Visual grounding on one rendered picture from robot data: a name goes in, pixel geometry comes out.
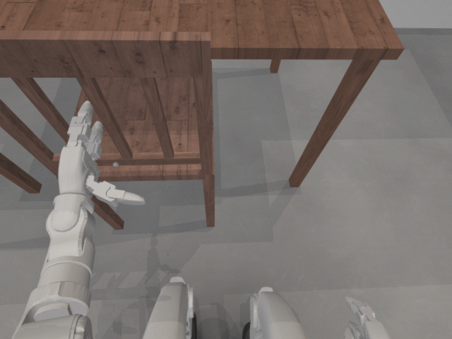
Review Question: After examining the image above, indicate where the left robot forearm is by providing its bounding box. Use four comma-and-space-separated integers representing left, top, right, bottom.
12, 193, 96, 339

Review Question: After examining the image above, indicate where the right robot shin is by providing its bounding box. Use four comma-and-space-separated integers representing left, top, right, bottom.
250, 287, 273, 339

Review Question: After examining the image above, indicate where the chair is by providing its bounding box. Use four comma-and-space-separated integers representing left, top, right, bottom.
0, 30, 215, 230

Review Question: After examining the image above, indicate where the robot left hand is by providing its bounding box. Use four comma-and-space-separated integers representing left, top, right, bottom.
58, 101, 145, 207

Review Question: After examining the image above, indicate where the right robot thigh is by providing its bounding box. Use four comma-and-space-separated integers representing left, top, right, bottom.
250, 292, 308, 339

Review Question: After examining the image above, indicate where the left robot upper arm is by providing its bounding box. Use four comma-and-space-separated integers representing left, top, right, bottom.
14, 314, 93, 339

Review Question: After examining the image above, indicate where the table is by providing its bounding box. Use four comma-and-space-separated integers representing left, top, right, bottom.
0, 0, 405, 194

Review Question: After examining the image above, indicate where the robot right hand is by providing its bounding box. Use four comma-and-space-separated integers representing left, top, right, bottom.
344, 296, 391, 339

